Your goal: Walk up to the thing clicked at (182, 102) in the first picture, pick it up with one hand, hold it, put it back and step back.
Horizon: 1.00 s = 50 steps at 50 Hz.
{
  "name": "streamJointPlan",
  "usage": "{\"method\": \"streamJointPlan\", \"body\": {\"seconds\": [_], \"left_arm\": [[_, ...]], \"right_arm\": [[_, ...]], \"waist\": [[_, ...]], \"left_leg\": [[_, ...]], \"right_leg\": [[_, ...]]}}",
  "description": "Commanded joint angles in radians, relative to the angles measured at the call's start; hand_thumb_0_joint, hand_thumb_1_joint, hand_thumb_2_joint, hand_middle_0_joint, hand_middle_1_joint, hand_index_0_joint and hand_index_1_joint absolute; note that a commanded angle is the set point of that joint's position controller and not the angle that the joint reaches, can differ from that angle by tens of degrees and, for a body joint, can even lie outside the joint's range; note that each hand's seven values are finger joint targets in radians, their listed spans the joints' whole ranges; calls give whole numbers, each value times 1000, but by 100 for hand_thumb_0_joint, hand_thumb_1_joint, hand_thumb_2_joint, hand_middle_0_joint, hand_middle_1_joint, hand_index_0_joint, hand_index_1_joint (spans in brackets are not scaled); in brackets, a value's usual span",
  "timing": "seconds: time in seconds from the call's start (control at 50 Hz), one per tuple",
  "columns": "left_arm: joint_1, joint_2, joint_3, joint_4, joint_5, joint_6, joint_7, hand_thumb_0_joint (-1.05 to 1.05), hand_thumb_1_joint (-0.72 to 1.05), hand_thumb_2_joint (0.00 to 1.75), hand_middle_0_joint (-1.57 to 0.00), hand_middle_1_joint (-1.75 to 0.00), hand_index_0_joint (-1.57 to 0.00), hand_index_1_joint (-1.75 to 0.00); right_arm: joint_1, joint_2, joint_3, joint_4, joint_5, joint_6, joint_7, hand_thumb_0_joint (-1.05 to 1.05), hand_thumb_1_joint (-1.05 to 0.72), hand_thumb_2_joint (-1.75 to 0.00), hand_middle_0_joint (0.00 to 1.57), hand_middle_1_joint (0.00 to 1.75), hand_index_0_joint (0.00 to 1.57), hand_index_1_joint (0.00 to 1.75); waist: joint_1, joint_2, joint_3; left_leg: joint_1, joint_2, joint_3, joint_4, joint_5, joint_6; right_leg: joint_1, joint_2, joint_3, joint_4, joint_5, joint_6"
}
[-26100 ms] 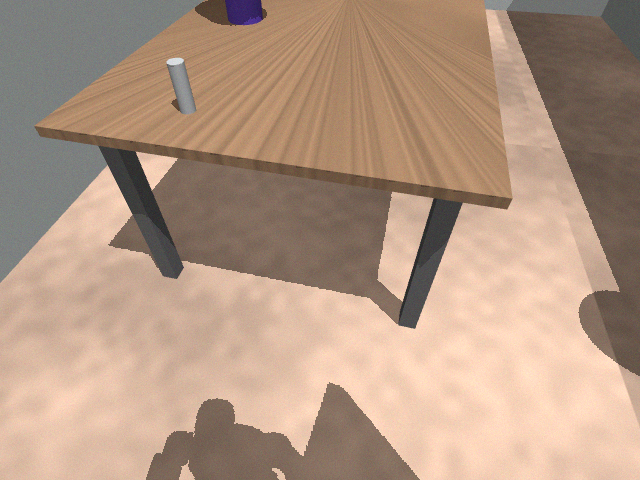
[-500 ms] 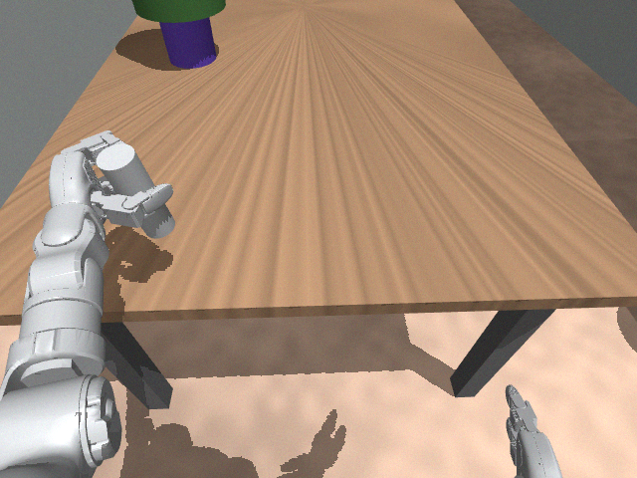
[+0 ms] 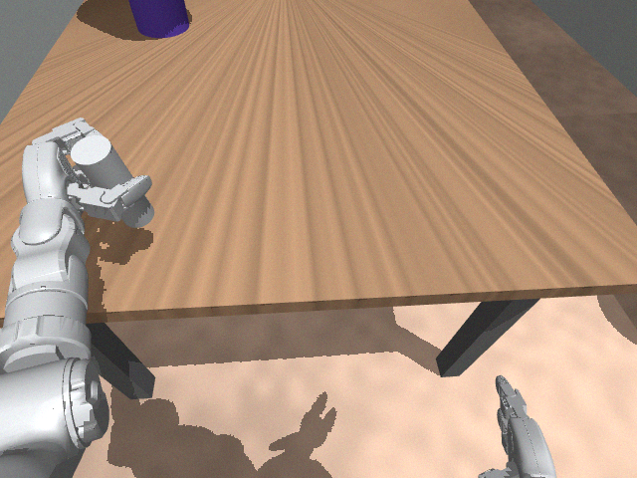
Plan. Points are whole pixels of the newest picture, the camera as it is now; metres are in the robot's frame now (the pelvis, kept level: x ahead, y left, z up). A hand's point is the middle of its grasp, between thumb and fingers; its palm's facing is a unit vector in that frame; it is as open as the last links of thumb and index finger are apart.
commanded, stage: crouch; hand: left
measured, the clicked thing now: (117, 186) +0.45 +0.22 +0.13
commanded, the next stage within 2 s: lower in 0.20 s
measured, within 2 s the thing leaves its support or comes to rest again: rests again in 0.94 s
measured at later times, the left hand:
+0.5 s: hand (120, 182) +0.48 +0.24 +0.10, palm faces +0.23 -0.97 -0.01, open 8.0 cm
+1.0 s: hand (132, 198) +0.50 +0.24 +0.06, palm faces +0.22 -0.98 -0.01, open 7.9 cm
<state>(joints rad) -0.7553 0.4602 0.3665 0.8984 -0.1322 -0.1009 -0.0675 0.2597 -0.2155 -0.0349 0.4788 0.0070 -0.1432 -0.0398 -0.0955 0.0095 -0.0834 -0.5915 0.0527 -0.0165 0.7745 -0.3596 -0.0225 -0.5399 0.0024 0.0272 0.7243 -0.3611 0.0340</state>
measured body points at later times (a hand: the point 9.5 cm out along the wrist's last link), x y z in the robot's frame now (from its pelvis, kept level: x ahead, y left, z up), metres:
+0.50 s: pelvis +0.00 +0.00 -0.01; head +0.07 +0.02 +0.43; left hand +0.46 +0.29 +0.10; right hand +0.15 -0.26 -0.07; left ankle +0.01 +0.13 -0.71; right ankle +0.00 -0.15 -0.71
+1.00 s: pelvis +0.00 +0.01 -0.03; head +0.10 +0.03 +0.41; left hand +0.48 +0.29 +0.06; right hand +0.15 -0.25 -0.07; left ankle +0.01 +0.13 -0.71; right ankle +0.00 -0.14 -0.71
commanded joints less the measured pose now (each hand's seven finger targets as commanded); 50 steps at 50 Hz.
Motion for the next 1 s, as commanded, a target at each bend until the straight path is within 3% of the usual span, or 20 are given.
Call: {"method": "streamJointPlan", "body": {"seconds": [0.0,0.04,0.12,0.28,0.3,0.36,0.38,0.42,0.46,0.48,0.52,0.56,0.62,0.74,0.76,0.8,0.88,0.92,0.94,0.98], "left_arm": [[-543,280,37,-257,-14,-99,0,0,19,137,-140,-153,-142,-154],[-508,301,52,-214,-12,-98,1,0,19,138,-142,-156,-144,-156],[-562,297,44,-254,-10,-113,-8,0,25,137,-140,-153,-142,-153],[-575,351,75,-202,1,-127,-23,0,25,137,-139,-152,-141,-152],[-586,347,73,-199,-1,-129,-22,0,21,133,-139,-152,-141,-152],[-516,297,63,-84,8,-131,-22,0,21,131,-138,-150,-140,-150],[-510,269,50,-53,4,-135,-28,0,20,131,-140,-152,-142,-152],[-501,327,81,-57,14,-148,-25,0,23,130,-139,-150,-141,-150],[-568,329,70,-115,14,-167,-32,0,23,129,-137,-149,-139,-149],[-574,337,73,-119,17,-174,-33,0,24,127,-136,-147,-138,-146],[-592,353,82,-146,14,-191,-36,0,24,125,-134,-145,-136,-145],[-617,394,103,-175,12,-204,-32,0,22,125,-133,-145,-136,-144],[-625,370,88,-168,16,-215,-22,0,19,124,-131,-143,-133,-143],[-577,361,87,-132,34,-235,-4,0,29,127,-133,-144,-134,-144],[-539,324,65,-86,38,-230,-11,0,29,126,-133,-144,-135,-144],[-562,368,92,-134,42,-239,-13,0,29,127,-133,-144,-135,-144],[-491,295,80,-30,26,-234,-20,0,25,127,-131,-144,-133,-144],[-511,314,73,-59,35,-240,-21,0,28,127,-132,-144,-134,-143],[-522,309,67,-77,39,-244,-23,0,30,127,-132,-143,-133,-143],[-552,354,91,-135,34,-259,-25,0,32,127,-131,-143,-133,-142]], "right_arm": [[-32,-136,-51,-183,8,-35,-13,0,55,-5,5,5,5,5],[-22,-173,-81,-183,5,-26,-16,0,54,-5,5,5,5,5],[-12,-131,-47,-202,3,-12,-7,0,55,-5,5,5,5,5],[-26,-159,-63,-247,-1,11,-1,0,55,-5,5,5,5,5],[-33,-169,-74,-263,0,11,-3,0,54,-5,5,5,5,5],[-14,-121,-40,-237,-3,19,8,0,54,-5,5,5,5,5],[-21,-128,-46,-262,-5,18,8,0,54,-5,5,5,5,5],[-5,-163,-74,-274,-12,22,10,0,55,-5,5,5,5,5],[2,-142,-50,-305,-16,23,15,0,55,-5,5,5,5,5],[19,-154,-67,-302,-18,27,13,0,55,-5,5,5,5,5],[14,-146,-56,-312,-18,30,15,0,54,-5,5,5,5,5],[-2,-180,-77,-355,-19,30,9,0,53,-5,5,5,5,5],[-6,-152,-55,-374,-23,37,8,0,53,-5,5,5,5,5],[44,-166,-74,-382,-31,52,16,0,54,-5,5,5,5,5],[64,-145,-61,-363,-33,55,20,0,54,-5,5,5,5,5],[43,-150,-62,-412,-30,56,24,0,54,-5,5,5,5,5],[45,-156,-66,-424,-33,64,33,0,54,-5,5,5,5,5],[52,-175,-82,-438,-36,68,34,0,54,-5,5,5,5,5],[51,-164,-66,-464,-38,69,36,0,55,-5,5,5,5,5],[75,-182,-88,-459,-37,75,36,0,54,-5,5,5,5,5]], "waist": [[-12,95,-441],[-13,85,-435],[-14,124,-466],[-24,130,-487],[-25,124,-460],[-28,91,-366],[-44,68,-380],[-45,72,-412],[-44,113,-464],[-56,108,-491],[-47,143,-530],[-48,149,-602],[-50,172,-573],[-52,207,-507],[-61,212,-501],[-58,205,-530],[-67,169,-493],[-69,191,-512],[-74,186,-542],[-70,206,-577]], "left_leg": [[294,-24,20,-44,372,41],[279,-21,16,-45,367,38],[298,-18,13,-25,413,34],[250,-19,13,0,399,38],[247,-17,12,-1,388,36],[157,-21,14,-2,284,41],[140,-23,19,9,256,47],[125,-22,17,22,251,48],[152,-22,16,39,277,45],[163,-20,13,48,284,46],[174,-16,7,61,315,41],[199,-12,0,75,349,39],[173,-15,3,86,336,35],[169,-5,-10,87,325,22],[175,-1,-12,96,355,21],[161,-4,-9,105,364,24],[113,2,-15,109,344,26],[137,6,-19,116,359,21],[150,9,-23,125,393,21],[172,8,-27,137,436,17]], "right_leg": [[85,11,-40,-62,355,-28],[80,15,-44,-52,346,-31],[57,17,-48,-36,366,-33],[40,13,-40,-16,369,-34],[32,17,-43,-14,352,-36],[-22,20,-45,-13,274,-36],[-25,19,-40,-12,263,-31],[-42,19,-40,0,260,-31],[-44,20,-42,14,278,-33],[-49,20,-41,22,288,-32],[-51,19,-44,39,298,-37],[-31,20,-43,53,322,-37],[-42,19,-42,63,312,-37],[-137,29,-60,74,254,-51],[-152,29,-63,79,270,-51],[-123,28,-59,87,289,-48],[-148,35,-65,103,269,-50],[-174,37,-67,108,260,-52],[-169,37,-70,116,285,-51],[-160,37,-69,132,307,-52]]}}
